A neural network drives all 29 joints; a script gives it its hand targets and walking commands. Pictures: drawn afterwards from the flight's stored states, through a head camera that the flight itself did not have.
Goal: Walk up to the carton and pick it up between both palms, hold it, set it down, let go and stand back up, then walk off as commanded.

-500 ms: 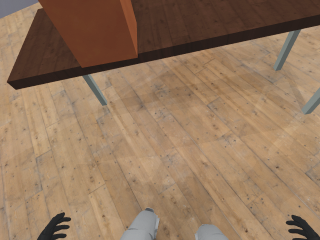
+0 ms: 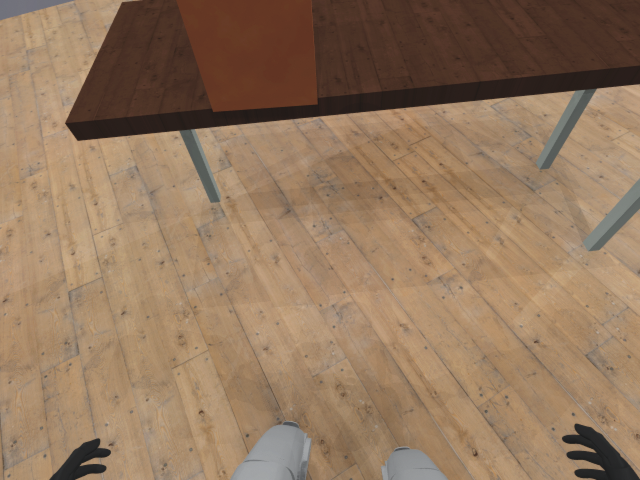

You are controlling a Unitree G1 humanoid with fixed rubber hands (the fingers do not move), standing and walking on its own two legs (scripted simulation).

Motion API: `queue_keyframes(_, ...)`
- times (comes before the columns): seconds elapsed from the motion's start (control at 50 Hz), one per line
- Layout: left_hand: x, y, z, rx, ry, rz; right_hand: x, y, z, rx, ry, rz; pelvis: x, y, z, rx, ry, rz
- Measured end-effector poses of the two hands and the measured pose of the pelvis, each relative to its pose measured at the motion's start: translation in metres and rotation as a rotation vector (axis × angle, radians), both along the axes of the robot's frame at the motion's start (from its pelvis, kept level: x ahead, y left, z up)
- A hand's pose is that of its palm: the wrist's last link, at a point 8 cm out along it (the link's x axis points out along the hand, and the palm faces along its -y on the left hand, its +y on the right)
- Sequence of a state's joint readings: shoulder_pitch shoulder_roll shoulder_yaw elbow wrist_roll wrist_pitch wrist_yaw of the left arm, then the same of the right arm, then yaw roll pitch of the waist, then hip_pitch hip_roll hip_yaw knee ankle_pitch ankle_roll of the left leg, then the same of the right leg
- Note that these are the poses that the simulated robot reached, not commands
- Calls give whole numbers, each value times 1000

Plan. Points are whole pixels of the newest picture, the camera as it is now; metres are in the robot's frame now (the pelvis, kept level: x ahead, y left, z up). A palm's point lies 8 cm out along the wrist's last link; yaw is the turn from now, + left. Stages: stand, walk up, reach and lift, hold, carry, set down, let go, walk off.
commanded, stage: walk off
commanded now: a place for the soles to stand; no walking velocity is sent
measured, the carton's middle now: (256, 12) +0.84 +0.10 +0.14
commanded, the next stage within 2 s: none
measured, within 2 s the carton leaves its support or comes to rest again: neither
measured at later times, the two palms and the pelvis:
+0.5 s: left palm out of the picture +0.01 +0.41 -0.09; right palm out of the picture +0.00 -0.24 -0.08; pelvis -0.11 +0.08 +0.00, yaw -4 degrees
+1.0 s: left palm out of the picture -0.15 +0.42 -0.08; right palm out of the picture -0.27 -0.23 -0.10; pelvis -0.28 +0.12 -0.01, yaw +0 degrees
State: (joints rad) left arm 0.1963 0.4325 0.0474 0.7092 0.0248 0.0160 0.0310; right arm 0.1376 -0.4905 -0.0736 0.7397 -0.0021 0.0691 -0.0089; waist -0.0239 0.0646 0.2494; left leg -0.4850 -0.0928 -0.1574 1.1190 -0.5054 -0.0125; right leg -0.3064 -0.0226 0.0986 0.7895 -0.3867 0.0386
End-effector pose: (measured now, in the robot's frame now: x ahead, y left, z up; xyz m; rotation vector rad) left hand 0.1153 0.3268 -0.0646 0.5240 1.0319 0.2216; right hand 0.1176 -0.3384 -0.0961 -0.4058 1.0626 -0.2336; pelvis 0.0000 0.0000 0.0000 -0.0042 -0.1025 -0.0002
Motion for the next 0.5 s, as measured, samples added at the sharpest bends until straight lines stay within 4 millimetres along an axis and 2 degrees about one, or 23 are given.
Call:
queue_keyframes(0.08,8,37,-20,-20,-28,-40,-41,26,1,-39,50,-30,-12,34,-12,-29,-15,7)
queue_keyframes(0.14,7,50,-29,-52,-33,-56,-72,53,7,-25,74,-81,-22,50,-9,-36,-36,-13)
queue_keyframes(0.18,2,55,-29,-70,-28,-60,-85,67,15,-19,81,-98,-29,57,-2,-49,-26,-5)
queue_keyframes(0.24,-16,65,-26,-78,12,-52,-94,80,26,-18,86,-97,-42,68,8,-48,-1,-20)
queue_keyframes(0.32,-49,81,-24,-61,89,-39,-95,92,32,-9,57,-78,-59,78,16,-41,30,-43)
queue_keyframes(0.4,-76,90,-25,-46,116,-25,-100,101,25,8,23,-62,-78,83,11,-42,33,-48)
queue_keyframes(0.5,-110,87,-23,-44,120,-22,-117,101,16,38,-39,-65,-106,81,5,-19,6,-71)
